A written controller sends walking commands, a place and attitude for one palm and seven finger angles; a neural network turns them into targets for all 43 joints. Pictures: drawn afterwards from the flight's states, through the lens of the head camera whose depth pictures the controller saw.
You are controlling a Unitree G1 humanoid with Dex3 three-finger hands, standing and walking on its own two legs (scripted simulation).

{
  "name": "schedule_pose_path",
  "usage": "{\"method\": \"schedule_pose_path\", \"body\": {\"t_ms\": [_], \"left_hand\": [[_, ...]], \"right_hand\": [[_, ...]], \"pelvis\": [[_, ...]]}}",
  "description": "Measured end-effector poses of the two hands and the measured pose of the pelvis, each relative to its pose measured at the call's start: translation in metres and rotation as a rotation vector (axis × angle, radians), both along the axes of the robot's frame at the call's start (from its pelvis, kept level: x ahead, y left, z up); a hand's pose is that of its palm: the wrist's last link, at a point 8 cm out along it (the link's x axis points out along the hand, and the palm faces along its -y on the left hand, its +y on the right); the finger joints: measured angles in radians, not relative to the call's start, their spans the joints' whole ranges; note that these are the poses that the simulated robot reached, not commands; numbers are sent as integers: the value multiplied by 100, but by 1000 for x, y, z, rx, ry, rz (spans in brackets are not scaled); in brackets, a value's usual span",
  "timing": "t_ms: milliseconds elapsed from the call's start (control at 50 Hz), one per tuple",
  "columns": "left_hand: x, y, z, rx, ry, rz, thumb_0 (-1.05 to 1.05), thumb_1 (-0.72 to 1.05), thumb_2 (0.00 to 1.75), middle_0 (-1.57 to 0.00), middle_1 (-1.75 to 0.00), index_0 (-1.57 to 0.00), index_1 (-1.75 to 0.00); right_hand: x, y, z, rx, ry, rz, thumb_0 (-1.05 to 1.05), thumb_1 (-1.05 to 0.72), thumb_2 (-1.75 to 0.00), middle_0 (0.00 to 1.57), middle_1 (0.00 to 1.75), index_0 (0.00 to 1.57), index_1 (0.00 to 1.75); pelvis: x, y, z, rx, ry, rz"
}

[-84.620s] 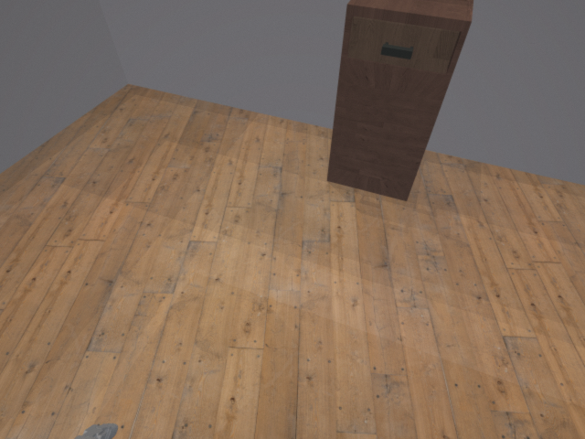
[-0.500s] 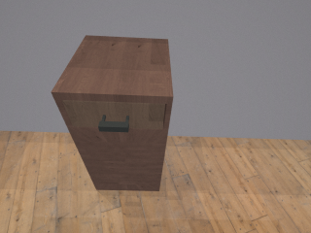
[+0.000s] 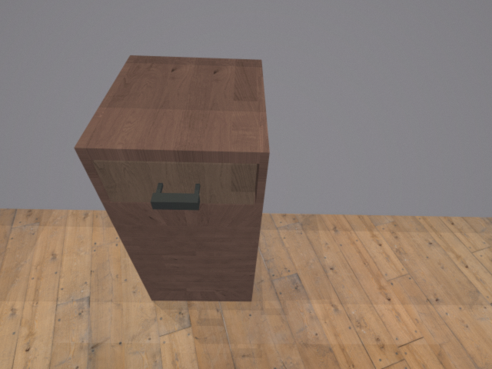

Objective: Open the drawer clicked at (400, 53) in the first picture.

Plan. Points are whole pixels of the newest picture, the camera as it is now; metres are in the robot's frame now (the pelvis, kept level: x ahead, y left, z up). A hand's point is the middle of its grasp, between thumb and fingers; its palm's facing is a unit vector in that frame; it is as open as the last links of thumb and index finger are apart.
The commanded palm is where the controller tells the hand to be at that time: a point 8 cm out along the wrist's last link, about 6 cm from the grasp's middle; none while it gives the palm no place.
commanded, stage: look again from close up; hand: left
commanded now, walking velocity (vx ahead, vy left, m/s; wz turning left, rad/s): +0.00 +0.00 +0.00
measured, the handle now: (177, 194) +0.49 +0.19 -0.05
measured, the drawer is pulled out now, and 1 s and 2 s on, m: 0.00 0.00 0.00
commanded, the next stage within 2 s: raise the hand with hooked fingers in 0.12 s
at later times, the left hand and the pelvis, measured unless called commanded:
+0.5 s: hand (153, 331) +0.19 +0.16 -0.04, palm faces -0.02 -0.42 -0.91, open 7.8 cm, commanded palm +0.12 +0.18 -0.04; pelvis -0.02 -0.03 -0.03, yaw +1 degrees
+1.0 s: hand (161, 302) +0.23 +0.16 -0.02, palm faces +0.02 -0.08 -1.00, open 10.7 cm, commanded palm +0.20 +0.17 +0.03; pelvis +0.00 -0.09 -0.04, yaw -1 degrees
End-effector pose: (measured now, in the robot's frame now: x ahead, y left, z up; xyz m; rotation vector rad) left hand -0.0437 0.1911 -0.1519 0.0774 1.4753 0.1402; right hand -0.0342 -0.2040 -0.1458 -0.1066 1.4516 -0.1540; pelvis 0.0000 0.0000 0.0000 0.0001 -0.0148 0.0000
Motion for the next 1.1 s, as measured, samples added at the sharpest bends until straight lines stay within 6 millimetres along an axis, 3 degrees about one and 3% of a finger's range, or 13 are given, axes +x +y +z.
{"method": "schedule_pose_path", "body": {"t_ms": [240, 300, 380, 460, 520, 580, 640, 720, 780, 840, 900, 1000, 1100], "left_hand": [[5, -11, 0, 2, -16, -9, 0, 91, 90, -20, -30, -20, -30], [38, 10, 24, 151, -160, -172, 6, 95, 90, -21, -31, -21, -31], [109, 32, 84, 442, -504, -356, 9, 93, 88, -21, -33, -21, -33], [188, 10, 145, 767, -836, -663, 6, 85, 86, -21, -37, -21, -37], [221, -20, 164, 931, -996, -832, 4, 78, 83, -21, -40, -21, -41], [223, -45, 159, 969, -1054, -941, 2, 70, 80, -21, -44, -21, -45], [203, -55, 147, 998, -1022, -1005, 1, 62, 78, -22, -49, -22, -49], [173, -45, 137, 1096, -907, -1042, 0, 51, 74, -24, -55, -24, -55], [169, -29, 141, 1169, -851, -1031, 0, 44, 70, -25, -59, -25, -60], [185, -19, 154, 1217, -856, -1006, 0, 36, 67, -26, -64, -26, -64], [212, -19, 168, 1235, -893, -999, 0, 29, 64, -27, -69, -27, -69], [250, -34, 187, 1184, -934, -1028, 0, 18, 60, -27, -76, -27, -76], [267, -45, 193, 1125, -959, -1100, 0, 7, 55, -28, -83, -28, -84]], "right_hand": [[5, -8, -1, 11, -8, 5, 0, -91, -90, 20, 30, 20, 30], [19, -23, 5, -37, -156, 4, 2, -93, -90, 20, 30, 21, 30], [60, -56, 8, -85, -430, 22, 3, -94, -90, 20, 30, 21, 30], [120, -83, 12, -108, -626, 132, 3, -93, -90, 20, 30, 20, 30], [166, -96, 25, -106, -708, 153, 2, -92, -90, 20, 30, 20, 30], [206, -100, 44, -80, -753, 178, 2, -92, -90, 20, 30, 20, 30], [242, -96, 58, -50, -781, 243, 1, -91, -90, 20, 30, 20, 30], [281, -83, 62, -10, -803, 339, 1, -91, -90, 20, 30, 20, 30], [299, -72, 56, 22, -815, 372, 1, -91, -90, 20, 30, 20, 30], [303, -63, 46, 54, -817, 369, 1, -91, -90, 20, 30, 20, 30], [295, -60, 35, 82, -790, 347, 1, -91, -90, 20, 30, 20, 30], [258, -73, 19, 90, -680, 261, 1, -91, -90, 20, 30, 21, 30], [215, -105, 8, 21, -571, 147, 1, -91, -90, 20, 30, 21, 30]], "pelvis": [[0, -10, 0, -4, 6, 6], [-3, -15, -3, 15, 15, -1], [-9, -22, -13, 50, 38, 35], [-17, -28, -23, 33, 81, 47], [-18, -37, -29, 40, 116, 9], [-17, -49, -31, 55, 143, -19], [-14, -62, -34, 63, 158, -21], [-11, -76, -38, 64, 179, -8], [-9, -83, -42, 58, 187, 1], [-7, -89, -45, 50, 191, 11], [-5, -92, -45, 47, 194, 16], [1, -92, -37, 64, 190, -23], [7, -86, -29, 78, 185, -83]]}}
